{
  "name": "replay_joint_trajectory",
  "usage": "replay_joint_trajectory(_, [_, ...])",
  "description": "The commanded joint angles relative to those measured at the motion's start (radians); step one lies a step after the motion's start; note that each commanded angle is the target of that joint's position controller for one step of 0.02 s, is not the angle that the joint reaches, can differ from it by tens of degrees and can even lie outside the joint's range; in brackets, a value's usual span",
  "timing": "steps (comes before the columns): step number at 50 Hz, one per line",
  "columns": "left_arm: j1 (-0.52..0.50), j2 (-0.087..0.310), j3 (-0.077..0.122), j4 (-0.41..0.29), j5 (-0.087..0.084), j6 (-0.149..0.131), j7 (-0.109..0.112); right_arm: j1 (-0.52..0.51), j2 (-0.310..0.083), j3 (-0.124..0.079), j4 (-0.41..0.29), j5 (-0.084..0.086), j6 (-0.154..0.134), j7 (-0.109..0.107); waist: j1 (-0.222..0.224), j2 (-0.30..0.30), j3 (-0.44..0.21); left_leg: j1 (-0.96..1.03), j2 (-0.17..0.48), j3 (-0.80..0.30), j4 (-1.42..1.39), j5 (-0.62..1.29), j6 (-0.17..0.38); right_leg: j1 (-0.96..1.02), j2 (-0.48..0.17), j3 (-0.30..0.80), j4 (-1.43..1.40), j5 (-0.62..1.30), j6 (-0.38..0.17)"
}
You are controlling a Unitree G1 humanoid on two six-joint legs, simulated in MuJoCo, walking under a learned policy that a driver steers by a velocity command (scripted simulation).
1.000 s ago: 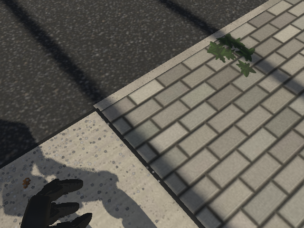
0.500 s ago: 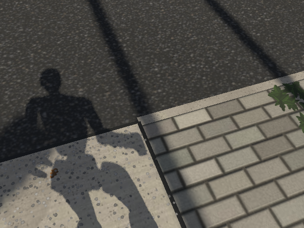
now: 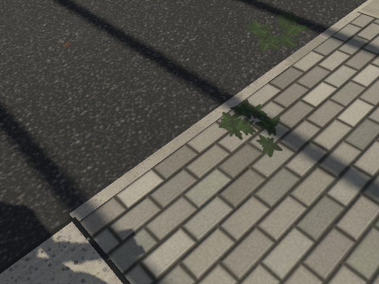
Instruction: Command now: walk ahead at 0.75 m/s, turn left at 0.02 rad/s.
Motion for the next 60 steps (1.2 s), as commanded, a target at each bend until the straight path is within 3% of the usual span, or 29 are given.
replay_joint_trajectory(1, [-0.035, 0.156, 0.033, -0.052, 0.011, -0.034, 0.018, -0.127, -0.062, -0.002, -0.060, 0.002, 0.003, 0.004, 0.015, -0.107, 0.145, -0.260, 0.034, -0.024, -0.093, 0.196, -0.015, 0.060, -0.235, 0.179, -0.333, 0.079, -0.116])
replay_joint_trajectory(8, [0.017, 0.161, 0.021, 0.040, 0.010, -0.058, 0.028, -0.252, -0.033, 0.023, -0.083, 0.032, -0.020, 0.055, 0.059, -0.098, 0.202, -0.056, -0.072, 0.066, -0.503, 0.411, 0.046, 0.106, -0.208, -0.126, -0.423, 0.447, 0.014])
replay_joint_trajectory(10, [0.017, 0.197, 0.026, 0.053, 0.014, -0.048, 0.042, -0.252, -0.046, 0.018, -0.094, 0.033, -0.027, 0.069, 0.041, -0.144, 0.157, 0.021, -0.135, 0.135, -0.554, 0.369, 0.079, 0.212, -0.220, -0.161, -0.332, 0.914, 0.046])
replay_joint_trajectory(12, [0.019, 0.239, 0.037, 0.058, 0.028, -0.024, 0.067, -0.187, -0.077, 0.004, -0.098, 0.044, -0.016, 0.065, -0.018, -0.215, 0.076, 0.100, -0.211, 0.204, -0.535, 0.242, 0.115, 0.342, -0.243, -0.178, -0.143, 1.467, 0.075])
replay_joint_trajectory(14, [-0.067, 0.275, 0.051, 0.035, 0.043, 0.000, 0.083, 0.168, -0.175, -0.038, -0.022, 0.045, 0.013, 0.047, -0.202, -0.249, -0.082, 0.444, -0.231, 0.175, -0.477, 0.121, 0.171, 0.277, -0.260, -0.168, 0.282, 1.756, 0.080])
replay_joint_trajectory(15, [-0.164, 0.292, 0.056, 0.004, 0.041, -0.006, 0.079, 0.421, -0.220, -0.061, 0.033, 0.038, 0.027, 0.027, -0.346, -0.163, -0.145, 0.788, -0.183, 0.049, -0.559, 0.123, 0.221, 0.017, -0.207, -0.170, 0.666, 1.542, 0.089])
replay_joint_trajectory(16, [-0.083, 0.043, -0.012, -0.025, 0.063, -0.045, 0.041, 0.445, -0.222, -0.043, 0.073, 0.027, 0.036, 0.008, -0.198, 0.241, -0.148, 1.130, -0.011, -0.241, -0.419, -0.083, 0.333, -0.523, -0.015, -0.056, 1.116, -0.136, 0.103])
replay_joint_trajectory(17, [-0.087, 0.034, -0.040, -0.095, -0.031, -0.100, 0.013, 0.363, -0.190, -0.034, 0.018, -0.004, 0.019, 0.004, -0.154, 0.236, -0.307, 1.183, 0.170, -0.851, -0.733, -0.634, 0.499, -0.748, 0.065, 0.151, 1.292, -0.188, 0.086])
replay_joint_trajectory(18, [-0.246, 0.151, -0.019, -0.129, -0.049, -0.135, 0.000, 0.373, -0.147, -0.035, 0.005, -0.010, 0.012, -0.007, -0.213, 0.063, -0.177, 1.058, 0.156, -0.884, -0.917, -0.649, 0.407, -0.757, 0.011, 0.185, 1.174, -0.045, 0.017])
replay_joint_trajectory(20, [-0.268, 0.130, -0.022, -0.144, -0.024, -0.146, -0.002, 0.239, -0.118, -0.020, -0.024, -0.017, -0.008, 0.001, -0.066, -0.160, -0.002, 0.703, 0.105, -0.759, -0.959, -0.473, 0.365, -0.651, -0.057, 0.185, 0.974, 0.056, -0.001])
replay_joint_trajectory(23, [-0.188, 0.148, -0.010, -0.118, 0.005, -0.102, 0.011, 0.098, -0.101, -0.012, -0.067, -0.012, -0.005, -0.015, 0.042, -0.094, 0.114, 0.379, -0.020, -0.557, -1.001, -0.323, 0.362, -0.539, -0.120, 0.169, 0.802, 0.077, 0.060])
replay_joint_trajectory(27, [-0.389, 0.092, -0.028, -0.200, 0.036, -0.088, 0.019, 0.106, -0.114, -0.012, -0.052, 0.019, -0.002, -0.051, -0.023, -0.023, 0.181, 0.075, -0.140, -0.344, -0.989, -0.125, 0.293, -0.321, -0.089, 0.062, 0.377, 0.364, 0.139])
replay_joint_trajectory(29, [-0.468, 0.073, -0.026, -0.227, 0.009, -0.090, 0.017, 0.169, -0.137, -0.022, -0.028, 0.032, 0.004, -0.055, -0.087, 0.004, 0.129, 0.079, -0.142, -0.354, -0.961, -0.167, 0.247, -0.184, -0.037, 0.049, 0.214, 0.498, 0.162])
replay_joint_trajectory(33, [-0.481, 0.149, 0.017, -0.229, -0.047, -0.095, 0.019, 0.208, -0.114, -0.025, -0.003, 0.039, 0.022, -0.062, -0.097, 0.069, 0.082, 0.409, -0.091, -0.479, -0.794, -0.188, 0.198, -0.211, -0.035, 0.141, 0.032, 0.419, 0.171])
replay_joint_trajectory(35, [-0.256, 0.211, 0.062, -0.181, -0.057, -0.104, 0.019, 0.186, -0.110, -0.021, -0.004, 0.011, 0.034, -0.051, 0.038, 0.088, -0.049, 0.508, -0.086, -0.447, -0.536, 0.105, 0.146, -0.026, -0.043, 0.106, 0.053, 0.297, 0.116])
replay_joint_trajectory(36, [-0.024, 0.240, 0.073, -0.144, -0.046, -0.100, 0.024, 0.165, -0.050, 0.004, -0.028, -0.020, 0.034, -0.038, 0.142, 0.065, -0.221, 0.382, -0.104, -0.373, -0.234, 0.143, 0.107, 0.284, -0.144, 0.167, 0.157, 0.181, 0.062])
replay_joint_trajectory(37, [0.083, 0.332, 0.087, -0.099, 0.003, -0.092, 0.014, 0.340, 0.098, 0.043, -0.058, 0.008, 0.019, -0.031, 0.045, -0.390, -0.372, 0.051, -0.230, -0.248, 0.151, -0.341, 0.057, 0.608, -0.385, 0.741, -0.041, -0.241, -0.107])
replay_joint_trajectory(38, [0.076, 0.302, 0.087, -0.080, -0.003, -0.091, -0.005, 0.358, 0.036, 0.056, -0.053, 0.061, 0.010, -0.037, 0.050, -0.546, -0.342, -0.147, -0.146, -0.200, 0.323, -0.318, 0.057, 0.600, -0.468, 1.073, -0.177, -0.575, -0.157])
replay_joint_trajectory(39, [0.014, 0.199, 0.069, -0.098, -0.006, -0.082, 0.001, 0.228, -0.049, 0.041, -0.052, 0.055, 0.015, -0.041, 0.092, -0.356, -0.163, -0.207, -0.096, -0.172, 0.355, -0.224, 0.058, 0.479, -0.412, 0.925, -0.187, -0.528, -0.127])
replay_joint_trajectory(41, [-0.016, 0.173, 0.061, -0.060, 0.015, -0.062, 0.003, 0.010, -0.066, 0.038, -0.101, 0.000, 0.002, -0.034, 0.098, -0.083, 0.002, -0.162, -0.051, -0.136, 0.262, -0.171, 0.071, 0.249, -0.309, 0.600, -0.163, -0.144, -0.094])
replay_joint_trajectory(44, [-0.031, 0.076, 0.022, -0.006, -0.001, -0.066, -0.014, -0.028, -0.008, 0.050, -0.135, 0.006, -0.001, -0.017, 0.007, -0.149, 0.080, -0.077, -0.010, -0.130, 0.085, -0.182, 0.086, 0.072, -0.231, 0.468, -0.218, 0.015, -0.129])
replay_joint_trajectory(47, [-0.058, 0.130, 0.034, -0.006, -0.029, -0.065, -0.005, -0.073, 0.001, 0.067, -0.161, -0.016, -0.017, -0.003, -0.036, -0.112, 0.143, -0.072, 0.021, -0.116, -0.159, -0.109, 0.051, -0.039, -0.245, 0.460, -0.273, 0.073, -0.173])
replay_joint_trajectory(51, [-0.049, 0.217, 0.061, -0.003, -0.046, -0.063, 0.012, -0.194, -0.025, 0.069, -0.176, -0.018, -0.044, 0.016, -0.009, -0.095, 0.146, 0.294, -0.048, -0.060, -0.467, 0.168, -0.004, -0.252, -0.217, 0.331, -0.343, 0.136, -0.138])
replay_joint_trajectory(54, [0.021, 0.189, 0.049, 0.033, -0.049, -0.046, 0.013, -0.201, -0.080, 0.039, -0.175, 0.003, -0.048, 0.003, -0.017, -0.118, 0.142, 0.397, -0.071, -0.061, -0.584, 0.151, -0.003, -0.150, -0.227, 0.321, -0.274, 0.241, -0.103])
replay_joint_trajectory(56, [0.037, 0.198, 0.044, 0.048, -0.030, -0.033, 0.009, -0.030, -0.143, -0.004, -0.146, 0.003, -0.049, -0.014, -0.131, -0.126, 0.006, 0.655, -0.097, -0.021, -0.594, 0.056, 0.033, -0.152, -0.155, 0.249, 0.046, 0.570, -0.049])
replay_joint_trajectory(57, [-0.003, 0.169, 0.031, 0.018, -0.008, -0.034, 0.009, 0.196, -0.178, -0.023, -0.110, -0.004, -0.043, -0.030, -0.247, -0.101, -0.145, 0.961, 0.023, -0.128, -0.543, -0.045, 0.067, -0.342, -0.111, 0.221, 0.364, 0.490, -0.008])
replay_joint_trajectory(58, [0.119, 0.008, -0.011, -0.012, -0.029, -0.048, 0.016, 0.322, -0.271, -0.040, -0.078, -0.029, -0.028, -0.031, -0.184, 0.218, -0.347, 1.224, 0.304, -0.634, -0.689, -0.468, 0.186, -0.595, -0.009, 0.153, 0.752, -0.080, 0.032])
replay_joint_trajectory(59, [0.117, 0.044, -0.011, -0.024, -0.083, -0.054, 0.025, 0.322, -0.234, -0.033, -0.067, -0.020, -0.026, -0.021, -0.177, 0.317, -0.338, 1.171, 0.347, -0.940, -0.886, -0.734, 0.222, -0.730, -0.039, 0.178, 0.943, -0.093, 0.028])
replay_joint_trajectory(60, [0.002, 0.094, 0.004, -0.035, -0.095, -0.049, 0.032, 0.257, -0.165, -0.019, -0.055, -0.007, -0.023, -0.026, -0.179, 0.226, -0.142, 1.052, 0.327, -0.804, -0.903, -0.658, 0.199, -0.829, -0.085, 0.140, 1.018, -0.021, 0.033])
